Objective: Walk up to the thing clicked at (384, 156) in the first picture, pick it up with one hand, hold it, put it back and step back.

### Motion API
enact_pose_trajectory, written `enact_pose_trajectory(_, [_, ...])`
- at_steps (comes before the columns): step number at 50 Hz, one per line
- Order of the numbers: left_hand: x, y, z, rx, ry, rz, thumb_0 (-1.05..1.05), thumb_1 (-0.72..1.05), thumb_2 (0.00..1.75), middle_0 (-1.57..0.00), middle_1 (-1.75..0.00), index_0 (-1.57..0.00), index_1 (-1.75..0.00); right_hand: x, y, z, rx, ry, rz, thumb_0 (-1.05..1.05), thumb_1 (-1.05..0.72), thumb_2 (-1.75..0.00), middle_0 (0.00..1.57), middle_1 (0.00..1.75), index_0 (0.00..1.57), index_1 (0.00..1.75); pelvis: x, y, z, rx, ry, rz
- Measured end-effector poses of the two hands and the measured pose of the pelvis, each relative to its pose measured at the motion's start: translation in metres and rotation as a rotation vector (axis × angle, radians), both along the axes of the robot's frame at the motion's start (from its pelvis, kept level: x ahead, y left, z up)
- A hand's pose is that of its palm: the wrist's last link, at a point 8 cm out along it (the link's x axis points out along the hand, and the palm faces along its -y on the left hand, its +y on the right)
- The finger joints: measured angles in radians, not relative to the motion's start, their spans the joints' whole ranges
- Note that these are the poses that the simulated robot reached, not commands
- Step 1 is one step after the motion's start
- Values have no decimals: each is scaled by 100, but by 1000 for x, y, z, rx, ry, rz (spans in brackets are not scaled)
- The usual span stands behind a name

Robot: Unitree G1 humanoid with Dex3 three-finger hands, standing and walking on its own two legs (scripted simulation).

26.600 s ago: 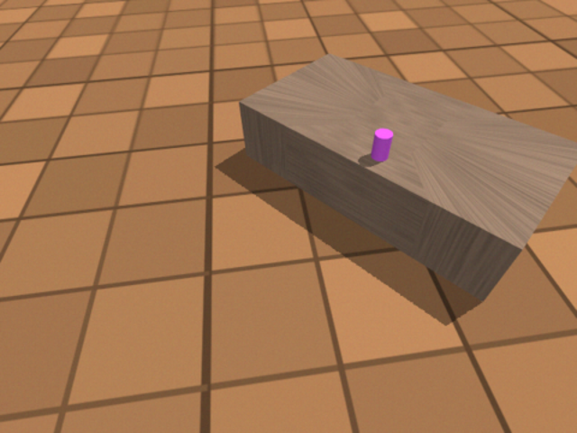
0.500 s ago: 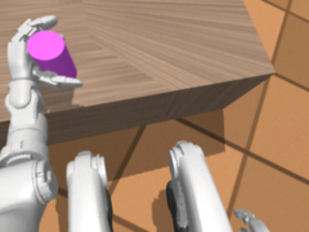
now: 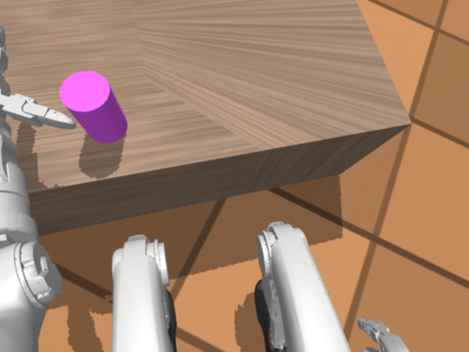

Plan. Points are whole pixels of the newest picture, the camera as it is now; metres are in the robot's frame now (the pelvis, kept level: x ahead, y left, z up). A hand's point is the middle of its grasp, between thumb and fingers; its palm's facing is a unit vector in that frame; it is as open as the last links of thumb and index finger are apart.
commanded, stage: rise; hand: left
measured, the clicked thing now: (97, 110) +0.52 +0.20 -0.04
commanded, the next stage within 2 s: home in 0.14 s
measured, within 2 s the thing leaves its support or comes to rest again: neither
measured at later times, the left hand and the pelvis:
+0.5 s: hand out of the picture +0.48 +0.35 +0.15, palm faces +0.30 -0.86 -0.41, open 17.6 cm; pelvis +0.03 +0.01 +0.18, yaw +2 degrees
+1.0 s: hand out of the picture +0.29 +0.25 +0.22, palm faces +0.20 -0.92 -0.33, open 17.6 cm; pelvis +0.07 +0.02 +0.30, yaw +5 degrees
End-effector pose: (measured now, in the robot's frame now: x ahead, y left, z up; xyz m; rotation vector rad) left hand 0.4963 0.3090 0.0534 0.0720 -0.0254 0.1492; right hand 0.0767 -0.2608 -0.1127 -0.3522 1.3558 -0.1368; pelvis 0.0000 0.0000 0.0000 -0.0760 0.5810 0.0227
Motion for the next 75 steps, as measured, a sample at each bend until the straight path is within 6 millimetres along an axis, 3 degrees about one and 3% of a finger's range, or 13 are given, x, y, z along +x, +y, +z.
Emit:
enact_pose_trajectory(5, [4, 18, 33, -2, 34, -6, -1, -49, 4, -9, -6, -10, -4, 1, 0, 26, -10, -22, 3, 0, -90, -89, 21, 30, 20, 30, 0, 2, 22, -5, 3, 4])
enact_pose_trajectory(11, [3, 32, 43, 128, 246, 33, -1, -46, 4, -6, -3, -7, -2, -3, 1, 62, -16, 13, -22, 0, -87, -89, 21, 30, 20, 30, 1, 6, 57, -11, 3, 9])
enact_pose_trajectory(15, [-7, 47, 59, 181, 345, 107, -1, -47, 4, -6, -3, -7, -2, -5, 5, 96, -14, 32, -57, 0, -87, -89, 21, 30, 20, 30, 6, 8, 90, -13, -5, 15])
enact_pose_trajectory(20, [-26, 70, 99, 212, 407, 228, -1, -52, 3, -6, -4, -6, -3, -1, 12, 142, -9, 29, -76, 0, -89, -90, 21, 30, 20, 30, 18, 9, 134, -12, -39, 26])
enact_pose_trajectory(24, [-45, 78, 124, 229, 474, 278, -1, -55, 3, -5, -4, -5, -4, 9, 15, 176, -3, 0, -72, 0, -89, -90, 21, 30, 20, 30, 27, 11, 168, -12, -78, 37])
enact_pose_trajectory(32, [-101, 49, 136, 205, 632, 230, -1, -59, 2, -5, -4, -4, -4, 46, 19, 235, 3, -112, -60, 0, -90, -90, 21, 30, 20, 30, 44, 17, 225, 1, -172, 55])
enact_pose_trajectory(40, [-163, 14, 158, 141, 690, 222, -1, -59, 3, -5, -5, -5, -4, 97, 30, 286, 0, -284, -30, 0, -90, -90, 21, 30, 20, 30, 58, 18, 268, 24, -276, 66])
enact_pose_trajectory(52, [-242, -30, 203, 109, 726, 191, -1, -57, 4, -5, -5, -5, -5, 162, 55, 331, 72, -522, 17, 1, -90, -90, 20, 30, 20, 30, 75, 18, 302, 56, -399, 71])
enact_pose_trajectory(61, [-299, -58, 217, 46, 773, 197, -1, -54, 5, -6, -5, -5, -5, 190, 64, 350, 99, -637, 61, 1, -90, -90, 21, 30, 20, 30, 78, 12, 309, 70, -447, 84])
enact_pose_trajectory(65, [-306, -59, 219, 49, 780, 213, -1, -55, 5, -5, -5, -5, -5, 192, 62, 354, 89, -665, 77, 1, -90, -90, 21, 30, 20, 30, 76, 9, 309, 74, -457, 90])
enact_pose_trajectory(75, [-296, -65, 223, 61, 753, 202, -1, -55, 5, -5, -5, -5, -5, 174, 46, 351, 60, -660, 62, 1, -90, -90, 21, 30, 20, 30, 75, 4, 308, 76, -466, 86])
